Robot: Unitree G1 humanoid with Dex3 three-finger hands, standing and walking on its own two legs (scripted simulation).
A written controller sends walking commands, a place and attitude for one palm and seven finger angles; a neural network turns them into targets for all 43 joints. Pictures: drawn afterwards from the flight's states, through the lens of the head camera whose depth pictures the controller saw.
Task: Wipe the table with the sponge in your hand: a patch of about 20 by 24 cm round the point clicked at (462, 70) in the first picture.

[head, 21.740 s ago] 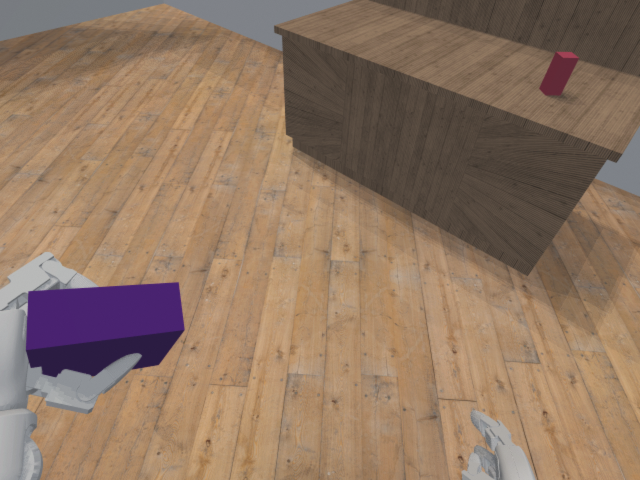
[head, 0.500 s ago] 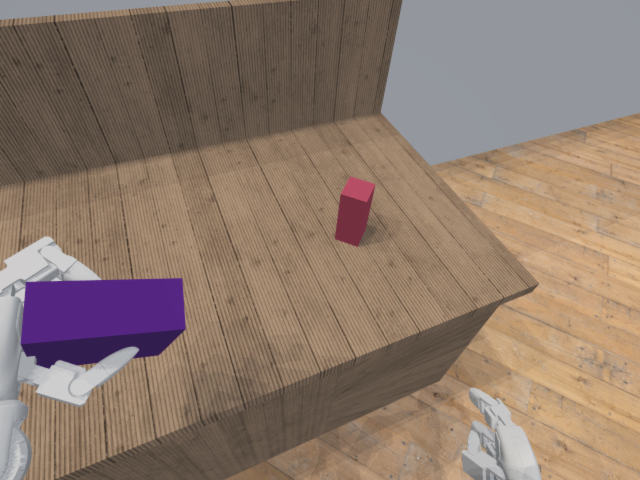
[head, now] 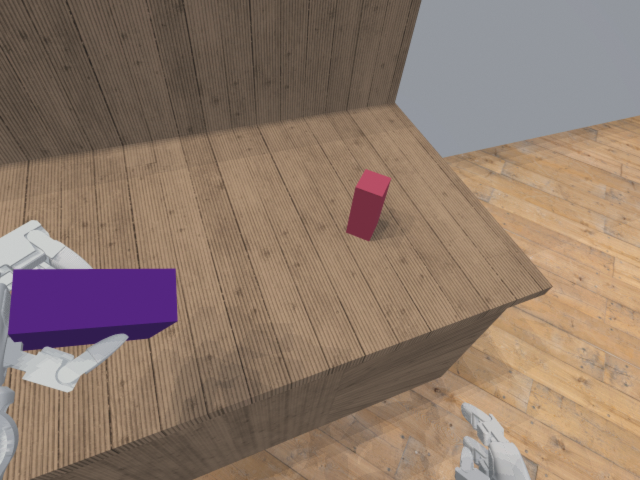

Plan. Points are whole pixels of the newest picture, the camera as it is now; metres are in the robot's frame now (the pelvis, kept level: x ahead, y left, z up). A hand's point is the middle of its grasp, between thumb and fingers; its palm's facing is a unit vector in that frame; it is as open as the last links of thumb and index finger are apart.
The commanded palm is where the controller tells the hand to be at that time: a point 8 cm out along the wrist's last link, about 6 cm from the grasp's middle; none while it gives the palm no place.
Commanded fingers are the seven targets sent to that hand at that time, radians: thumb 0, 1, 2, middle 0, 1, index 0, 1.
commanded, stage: come to a stop and stand still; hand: left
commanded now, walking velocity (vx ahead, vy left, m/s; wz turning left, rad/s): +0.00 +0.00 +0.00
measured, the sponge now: (117, 310) +0.24 +0.23 +0.13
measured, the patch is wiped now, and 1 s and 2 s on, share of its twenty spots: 0.00 0.00 0.00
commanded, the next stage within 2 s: look again from close up in 0.36 s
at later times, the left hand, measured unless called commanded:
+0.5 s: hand (52, 305) +0.22 +0.26 +0.16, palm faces +0.36 -0.86 -0.36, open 9.2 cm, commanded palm +0.16 +0.29 +0.18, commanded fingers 0.00 0.10 1.30 -1.20 -1.60 -1.20 -1.60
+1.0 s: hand (70, 317) +0.21 +0.25 +0.16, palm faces +0.36 -0.86 -0.37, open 9.2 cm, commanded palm +0.16 +0.28 +0.18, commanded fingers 0.00 0.10 1.30 -1.20 -1.60 -1.20 -1.60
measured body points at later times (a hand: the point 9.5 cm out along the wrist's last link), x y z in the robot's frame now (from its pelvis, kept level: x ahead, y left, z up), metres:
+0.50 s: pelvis +0.00 +0.02 +0.00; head +0.03 +0.05 +0.45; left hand +0.19 +0.31 +0.18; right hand +0.18 -0.20 -0.06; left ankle +0.01 +0.06 -0.74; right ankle +0.02 -0.11 -0.74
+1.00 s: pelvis -0.01 +0.00 +0.00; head +0.01 +0.02 +0.45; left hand +0.19 +0.29 +0.18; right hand +0.17 -0.23 -0.07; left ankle +0.01 +0.06 -0.74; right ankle +0.02 -0.11 -0.74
